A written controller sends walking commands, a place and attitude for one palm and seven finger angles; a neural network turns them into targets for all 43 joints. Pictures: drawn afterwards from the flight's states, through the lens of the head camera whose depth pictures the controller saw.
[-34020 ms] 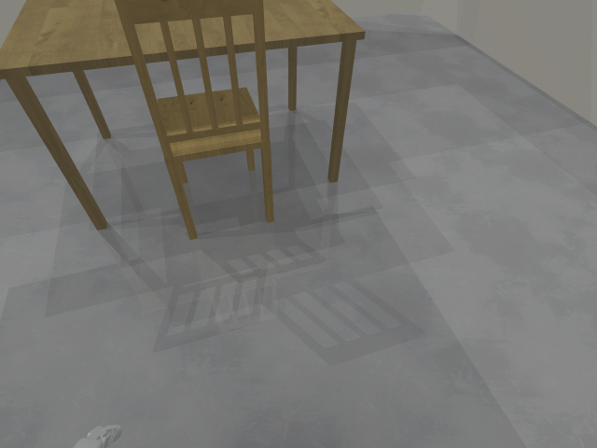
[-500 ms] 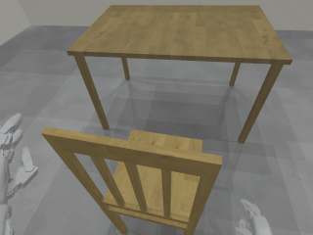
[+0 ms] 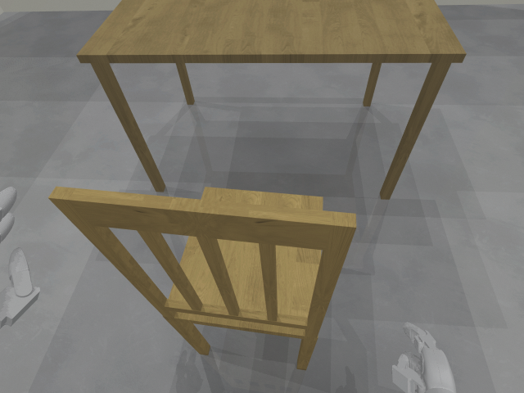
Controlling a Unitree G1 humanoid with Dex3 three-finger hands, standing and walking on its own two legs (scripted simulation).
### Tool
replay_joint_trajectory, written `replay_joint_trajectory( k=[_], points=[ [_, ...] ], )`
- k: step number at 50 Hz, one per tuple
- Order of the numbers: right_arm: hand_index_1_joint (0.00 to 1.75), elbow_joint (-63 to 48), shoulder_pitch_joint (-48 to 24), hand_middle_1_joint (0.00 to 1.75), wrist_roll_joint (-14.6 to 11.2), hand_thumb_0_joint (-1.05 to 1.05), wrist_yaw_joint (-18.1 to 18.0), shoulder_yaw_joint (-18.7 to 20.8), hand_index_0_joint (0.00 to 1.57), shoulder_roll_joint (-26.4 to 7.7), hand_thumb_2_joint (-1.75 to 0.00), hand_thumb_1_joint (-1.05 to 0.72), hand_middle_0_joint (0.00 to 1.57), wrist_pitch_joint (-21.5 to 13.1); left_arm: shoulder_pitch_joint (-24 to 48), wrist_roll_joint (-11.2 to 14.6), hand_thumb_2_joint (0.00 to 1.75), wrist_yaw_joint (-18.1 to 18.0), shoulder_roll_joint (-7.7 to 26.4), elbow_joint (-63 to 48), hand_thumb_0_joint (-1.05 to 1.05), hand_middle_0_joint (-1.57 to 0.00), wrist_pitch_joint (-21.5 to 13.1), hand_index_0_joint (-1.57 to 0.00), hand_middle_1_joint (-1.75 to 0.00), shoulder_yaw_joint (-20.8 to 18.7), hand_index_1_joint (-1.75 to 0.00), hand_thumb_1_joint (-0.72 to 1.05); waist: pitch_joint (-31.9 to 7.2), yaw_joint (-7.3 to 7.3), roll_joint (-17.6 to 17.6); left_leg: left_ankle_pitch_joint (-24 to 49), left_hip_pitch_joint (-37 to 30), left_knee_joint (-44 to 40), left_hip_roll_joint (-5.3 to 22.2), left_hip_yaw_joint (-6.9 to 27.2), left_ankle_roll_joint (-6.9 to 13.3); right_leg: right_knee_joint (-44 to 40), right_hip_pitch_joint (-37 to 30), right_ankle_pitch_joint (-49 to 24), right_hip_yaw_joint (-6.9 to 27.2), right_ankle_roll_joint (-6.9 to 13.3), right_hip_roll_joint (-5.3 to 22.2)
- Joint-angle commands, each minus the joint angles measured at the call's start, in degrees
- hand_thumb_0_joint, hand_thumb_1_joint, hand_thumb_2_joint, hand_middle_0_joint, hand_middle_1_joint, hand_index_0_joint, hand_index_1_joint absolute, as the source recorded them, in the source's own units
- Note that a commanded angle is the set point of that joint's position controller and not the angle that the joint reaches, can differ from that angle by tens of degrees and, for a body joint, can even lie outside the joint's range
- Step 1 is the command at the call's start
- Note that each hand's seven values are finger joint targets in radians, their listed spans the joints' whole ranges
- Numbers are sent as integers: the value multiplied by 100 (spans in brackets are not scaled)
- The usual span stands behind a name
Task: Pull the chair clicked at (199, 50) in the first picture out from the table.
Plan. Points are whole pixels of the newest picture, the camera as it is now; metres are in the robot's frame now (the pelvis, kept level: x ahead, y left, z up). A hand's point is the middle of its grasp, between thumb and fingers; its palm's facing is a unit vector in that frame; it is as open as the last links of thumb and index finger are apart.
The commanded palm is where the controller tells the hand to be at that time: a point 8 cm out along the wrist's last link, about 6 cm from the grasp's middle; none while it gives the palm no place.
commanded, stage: step back with the hand held close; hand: left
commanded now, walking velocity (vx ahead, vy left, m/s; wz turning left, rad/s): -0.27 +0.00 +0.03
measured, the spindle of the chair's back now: (223, 281) +0.30 +0.10 -0.07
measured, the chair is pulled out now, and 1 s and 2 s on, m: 0.57 0.57 0.57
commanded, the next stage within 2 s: stop stepping back and stand still in 0.96 s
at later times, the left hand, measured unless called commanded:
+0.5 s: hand out of the picture +0.11 +0.28 +0.17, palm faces +0.47 -0.70 -0.54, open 7.5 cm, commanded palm +0.05 +0.31 +0.18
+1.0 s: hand out of the picture +0.07 +0.27 +0.19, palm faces +0.46 -0.76 -0.47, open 7.5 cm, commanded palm +0.00 +0.31 +0.18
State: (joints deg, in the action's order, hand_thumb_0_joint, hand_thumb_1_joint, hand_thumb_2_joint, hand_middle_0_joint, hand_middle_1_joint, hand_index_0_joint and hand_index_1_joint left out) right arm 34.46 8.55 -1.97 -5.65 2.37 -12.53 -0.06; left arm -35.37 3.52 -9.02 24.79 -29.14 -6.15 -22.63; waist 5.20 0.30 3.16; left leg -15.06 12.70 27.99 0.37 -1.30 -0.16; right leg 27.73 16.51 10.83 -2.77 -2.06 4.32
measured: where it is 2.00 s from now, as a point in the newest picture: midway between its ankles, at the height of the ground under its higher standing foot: outside the picture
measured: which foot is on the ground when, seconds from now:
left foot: down 0.00-1.00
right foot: down 0.00-0.78, up 0.80-1.00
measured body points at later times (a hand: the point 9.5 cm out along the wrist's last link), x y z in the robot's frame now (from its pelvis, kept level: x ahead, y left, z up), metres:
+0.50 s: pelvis -0.08 +0.00 -0.02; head -0.05 +0.01 +0.43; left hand +0.08 +0.31 +0.20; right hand +0.09 -0.23 -0.10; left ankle +0.00 +0.12 -0.74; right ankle +0.04 -0.14 -0.73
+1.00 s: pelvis -0.13 +0.01 -0.01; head -0.08 +0.04 +0.44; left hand +0.04 +0.31 +0.21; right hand +0.04 -0.21 -0.09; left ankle -0.06 +0.13 -0.74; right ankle -0.18 -0.16 -0.69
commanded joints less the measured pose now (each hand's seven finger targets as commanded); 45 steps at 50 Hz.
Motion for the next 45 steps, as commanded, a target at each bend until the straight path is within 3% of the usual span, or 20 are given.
replay_joint_trajectory(
  k=[1,4,8,11,13,18,22,25,27,29,31,33,35,37,38,40,41,42,43,45],
  points=[
    [30,-881,-449,30,-10,0,-85,183,20,-585,-90,-90,20,-356,3,-2,90,-269,871,-923,0,-20,-369,-20,-30,-970,-30,90,-1247,90,40,1269,317,-320,752,629,139,-67,-787,-1239,464,323,420],
    [30,-809,-365,30,-16,0,-94,208,20,-635,-90,-90,20,-406,193,-34,90,-301,830,-779,0,-20,-347,-20,-30,-858,-30,90,-1077,42,-158,319,510,-181,596,565,134,-357,-516,-721,718,403,536],
    [30,-852,-265,30,40,0,-58,130,20,-651,-90,-90,20,-507,565,-118,90,-346,864,-800,0,-20,-377,-20,-30,-756,-30,90,-723,48,-648,-1028,741,4,408,549,174,-901,220,1280,927,445,666],
    [30,-920,-251,30,60,0,-69,73,20,-692,-90,-90,20,-575,821,-173,90,-387,953,-1003,0,-20,-440,-20,-30,-745,-30,90,-512,49,-473,-1558,928,-92,453,644,231,-1008,554,2220,909,409,592],
    [30,-953,-225,30,95,0,-67,30,20,-707,-90,-90,20,-641,922,-213,90,-409,1021,-1140,0,-20,-518,-20,-30,-817,-30,90,-448,64,-204,-1821,1240,-389,553,812,290,-805,403,2293,763,331,437],
    [30,-1029,-163,30,49,0,-12,59,20,-739,-90,-90,20,-778,606,-198,90,-390,1055,-1532,0,-20,-671,-20,-30,-1003,-30,90,-867,100,584,-1499,1886,-881,906,1145,412,396,-838,712,296,178,40],
    [30,-1077,-143,30,9,0,42,122,20,-763,-90,-90,20,-862,215,-218,90,-342,983,-1368,0,-20,-747,-20,-30,-1170,-30,90,-762,79,1049,-2545,2879,-1040,1084,1139,519,982,-1314,852,236,148,-107],
    [30,-977,-17,30,16,0,63,137,20,-726,-90,-90,20,-911,268,-191,90,-313,935,-1261,0,-20,-792,-20,-30,-1132,-30,90,-624,42,556,-2230,2778,-613,991,1033,464,836,-1013,566,374,229,-4],
    [30,-951,-6,30,61,0,76,170,20,-749,-90,-90,20,-988,448,-180,90,-294,1031,-1300,0,-20,-863,-20,-30,-1186,-30,90,-561,28,112,-2516,2488,-91,728,818,378,354,-345,1150,814,386,205],
    [30,-808,57,30,126,0,61,209,20,-754,-90,-90,20,-1006,592,-203,90,-339,1210,-1165,0,-20,-892,-20,-30,-1324,-30,90,-397,26,-350,-2715,2051,595,488,608,270,-538,550,2327,1397,601,530],
    [30,-727,132,30,209,0,120,143,20,-661,-90,-90,20,-1006,928,-210,90,-361,1205,-1299,0,-20,-892,-20,-30,-1208,-30,90,-527,2,-1142,-2148,1166,1770,189,406,117,-1348,1453,3017,1937,852,1059],
    [30,-551,144,30,236,0,193,113,20,-613,-90,-90,20,-968,959,-182,90,-356,1191,-1193,0,-20,-874,-20,-30,-1140,-30,90,-997,-32,-1700,-1409,321,2492,41,219,43,-1511,1542,2580,1790,1007,1448],
    [30,-530,78,30,228,0,208,35,20,-564,-90,-90,20,-908,892,-149,90,-328,1163,-1185,0,-20,-886,-20,-30,-1146,-30,90,-1172,-50,-1590,-1159,-9,2005,52,122,56,-1226,1434,2149,1330,839,1248],
    [30,-655,35,30,212,0,151,0,20,-609,-90,-90,20,-943,993,-145,90,-311,1239,-1404,0,-20,-1027,-20,-30,-1219,-30,90,-805,-54,-1152,-1471,173,693,239,329,149,-749,1444,2437,948,535,848],
    [30,-697,16,30,214,0,118,30,20,-706,-90,-90,20,-989,944,-164,90,-310,1192,-1524,0,-20,-1106,-20,-30,-1230,-30,90,-612,-32,-403,-1900,698,-272,616,882,357,-60,1228,2416,813,386,487],
    [30,-665,-130,30,232,0,77,97,20,-707,-90,-90,20,-1173,866,-238,90,-364,1111,-1730,0,-20,-1253,-20,-30,-1348,-30,90,-647,-155,2072,-1987,2059,-1734,2216,2548,1092,3426,533,1847,307,63,-479],
    [30,-596,-89,30,296,0,95,162,20,-603,-90,-90,20,-1248,1073,-197,90,-355,1201,-1980,0,-20,-1278,-20,-30,-1409,-30,90,-564,-250,1709,-1278,2263,-1734,2309,2569,1140,4545,570,1845,690,77,-479],
    [30,-523,-101,30,273,0,150,276,20,-637,-90,-90,20,-1263,806,-109,90,-264,1012,-1787,0,-20,-1307,-20,-30,-1289,-30,90,-708,-192,1295,-479,1904,-1317,2171,2068,1049,4674,696,1788,805,93,-489],
    [30,-557,-29,30,197,0,244,344,20,-745,-90,-90,20,-1259,696,-64,90,-198,858,-1876,0,-20,-1311,-20,-30,-1112,-30,90,-710,-194,990,274,1509,-917,1942,1515,928,4463,934,1785,686,108,-525],
    [30,-475,116,30,146,0,332,397,20,-694,-90,-90,20,-1284,476,-3,90,-188,890,-2043,0,-20,-1296,-20,-30,-1262,-30,90,-1028,-58,894,1620,506,-416,1622,1029,798,3453,1085,1783,395,70,-448]
  ],
)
